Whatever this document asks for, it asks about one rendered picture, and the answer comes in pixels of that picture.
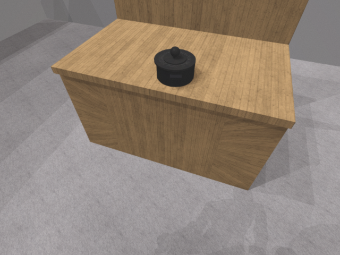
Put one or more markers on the lid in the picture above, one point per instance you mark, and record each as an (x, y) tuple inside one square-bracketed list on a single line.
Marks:
[(167, 62)]

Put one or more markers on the pot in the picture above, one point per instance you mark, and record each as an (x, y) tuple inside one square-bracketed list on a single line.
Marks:
[(175, 79)]

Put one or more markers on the knob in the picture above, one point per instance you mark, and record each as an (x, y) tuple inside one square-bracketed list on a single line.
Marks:
[(175, 51)]

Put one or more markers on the table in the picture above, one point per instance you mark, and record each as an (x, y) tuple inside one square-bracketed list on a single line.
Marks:
[(227, 121)]

